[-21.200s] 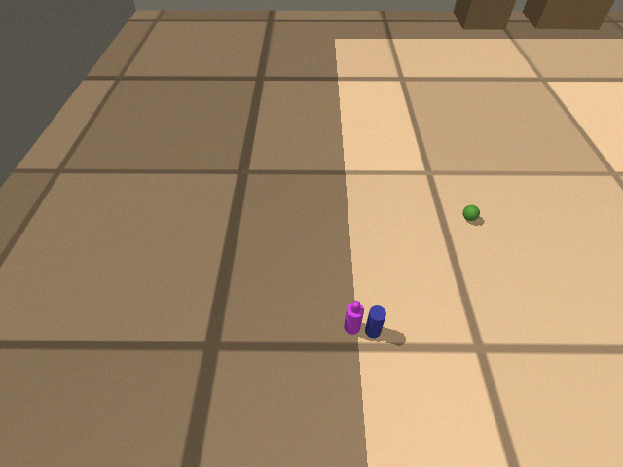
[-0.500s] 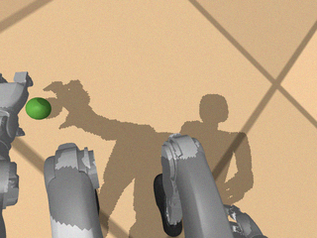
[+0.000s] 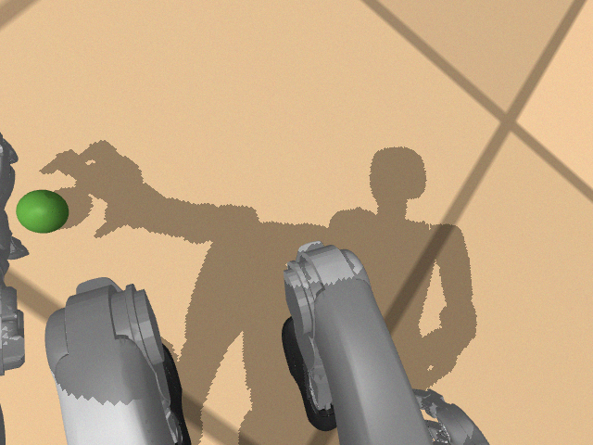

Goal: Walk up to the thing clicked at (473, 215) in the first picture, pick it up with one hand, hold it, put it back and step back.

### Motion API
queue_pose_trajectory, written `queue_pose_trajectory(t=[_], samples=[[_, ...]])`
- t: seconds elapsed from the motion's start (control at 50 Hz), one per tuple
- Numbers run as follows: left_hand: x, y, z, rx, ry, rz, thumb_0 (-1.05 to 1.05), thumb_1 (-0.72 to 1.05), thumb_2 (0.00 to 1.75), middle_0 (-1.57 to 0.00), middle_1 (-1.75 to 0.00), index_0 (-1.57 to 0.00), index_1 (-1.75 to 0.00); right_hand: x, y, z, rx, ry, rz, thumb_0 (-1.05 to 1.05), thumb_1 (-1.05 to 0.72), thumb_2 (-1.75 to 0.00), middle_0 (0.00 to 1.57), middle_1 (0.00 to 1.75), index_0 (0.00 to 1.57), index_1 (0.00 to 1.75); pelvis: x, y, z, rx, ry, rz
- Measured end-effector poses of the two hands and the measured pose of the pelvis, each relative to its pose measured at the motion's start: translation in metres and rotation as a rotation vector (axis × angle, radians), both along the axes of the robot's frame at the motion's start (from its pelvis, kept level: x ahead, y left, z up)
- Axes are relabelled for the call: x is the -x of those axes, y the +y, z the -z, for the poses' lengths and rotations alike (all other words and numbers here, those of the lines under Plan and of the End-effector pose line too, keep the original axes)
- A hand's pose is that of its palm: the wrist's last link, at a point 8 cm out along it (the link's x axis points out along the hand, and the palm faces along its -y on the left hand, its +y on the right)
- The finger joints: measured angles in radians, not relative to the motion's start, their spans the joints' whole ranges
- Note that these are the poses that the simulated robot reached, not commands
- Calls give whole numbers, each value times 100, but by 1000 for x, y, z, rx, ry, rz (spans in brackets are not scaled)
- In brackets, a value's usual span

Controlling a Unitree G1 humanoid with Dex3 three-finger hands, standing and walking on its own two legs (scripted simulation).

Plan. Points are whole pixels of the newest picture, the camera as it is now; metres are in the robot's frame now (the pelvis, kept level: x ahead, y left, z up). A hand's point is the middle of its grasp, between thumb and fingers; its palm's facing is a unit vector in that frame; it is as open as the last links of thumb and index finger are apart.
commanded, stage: rest palm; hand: left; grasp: from above
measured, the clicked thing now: (43, 211) +0.45 +0.31 -0.28
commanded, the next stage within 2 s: close in 1.64 s
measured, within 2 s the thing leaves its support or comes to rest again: neither
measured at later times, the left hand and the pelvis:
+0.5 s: hand (40, 213) +0.43 +0.30 -0.24, palm faces -0.40 -0.11 -0.91, open 14.1 cm; pelvis +0.00 +0.01 -0.01, yaw -3 degrees
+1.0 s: hand (46, 219) +0.43 +0.30 -0.26, palm faces -0.44 -0.16 -0.89, open 14.1 cm; pelvis +0.01 +0.01 -0.01, yaw -5 degrees
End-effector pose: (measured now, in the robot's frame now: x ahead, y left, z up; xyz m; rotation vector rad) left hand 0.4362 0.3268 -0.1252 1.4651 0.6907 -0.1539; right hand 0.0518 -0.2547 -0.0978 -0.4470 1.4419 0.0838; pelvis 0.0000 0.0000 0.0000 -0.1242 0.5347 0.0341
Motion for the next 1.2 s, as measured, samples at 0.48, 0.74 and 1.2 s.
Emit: queue_pose_trajectory(t=[0.48,0.74,1.2], samples=[[0,-25,56,38,-128,143,0,-50,97,-8,-101,-8,-100,-34,-1,-17,70,-47,-166,0,-89,-89,20,30,20,30,-2,7,14,52,-36,15],[-3,-16,67,39,-29,28,0,-49,95,-7,-102,-9,-101,-1,17,-9,-38,25,-140,0,-90,-89,20,30,21,30,-7,6,13,52,-35,35],[3,-18,75,30,-128,116,0,-50,97,-8,-101,-9,-101,-26,9,-28,15,-17,-261,0,-90,-90,20,30,20,30,-3,12,14,90,-73,45]])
